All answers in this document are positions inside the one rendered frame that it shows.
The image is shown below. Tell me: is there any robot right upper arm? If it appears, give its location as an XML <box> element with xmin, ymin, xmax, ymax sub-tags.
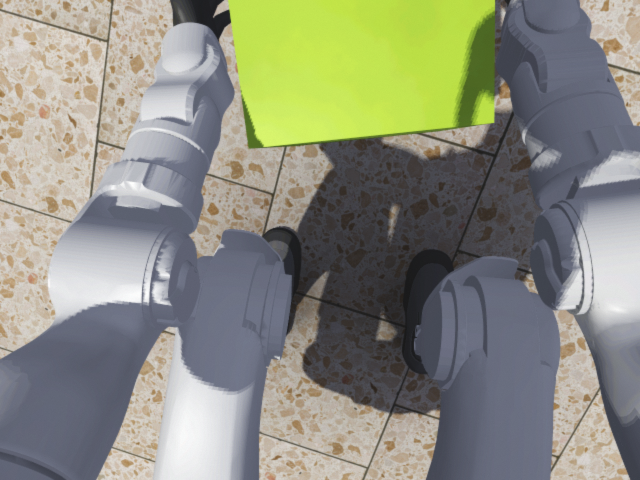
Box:
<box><xmin>530</xmin><ymin>189</ymin><xmax>640</xmax><ymax>480</ymax></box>

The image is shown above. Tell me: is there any robot left hand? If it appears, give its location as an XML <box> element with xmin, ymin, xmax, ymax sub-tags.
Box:
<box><xmin>170</xmin><ymin>0</ymin><xmax>231</xmax><ymax>41</ymax></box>

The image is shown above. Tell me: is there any robot left upper arm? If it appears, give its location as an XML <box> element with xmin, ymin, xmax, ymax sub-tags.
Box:
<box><xmin>0</xmin><ymin>216</ymin><xmax>200</xmax><ymax>480</ymax></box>

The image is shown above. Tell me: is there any carton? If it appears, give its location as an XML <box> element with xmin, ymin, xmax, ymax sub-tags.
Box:
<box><xmin>228</xmin><ymin>0</ymin><xmax>495</xmax><ymax>149</ymax></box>

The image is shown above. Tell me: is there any robot right thigh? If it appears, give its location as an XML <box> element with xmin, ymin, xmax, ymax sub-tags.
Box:
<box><xmin>425</xmin><ymin>275</ymin><xmax>556</xmax><ymax>480</ymax></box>

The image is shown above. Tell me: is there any right robot shin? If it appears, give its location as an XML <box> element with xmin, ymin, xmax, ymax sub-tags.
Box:
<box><xmin>414</xmin><ymin>256</ymin><xmax>560</xmax><ymax>375</ymax></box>

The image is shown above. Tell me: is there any robot right forearm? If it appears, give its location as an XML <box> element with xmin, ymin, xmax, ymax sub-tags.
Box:
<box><xmin>496</xmin><ymin>0</ymin><xmax>640</xmax><ymax>210</ymax></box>

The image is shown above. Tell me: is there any robot left forearm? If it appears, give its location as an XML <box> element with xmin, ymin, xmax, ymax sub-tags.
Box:
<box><xmin>48</xmin><ymin>22</ymin><xmax>235</xmax><ymax>304</ymax></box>

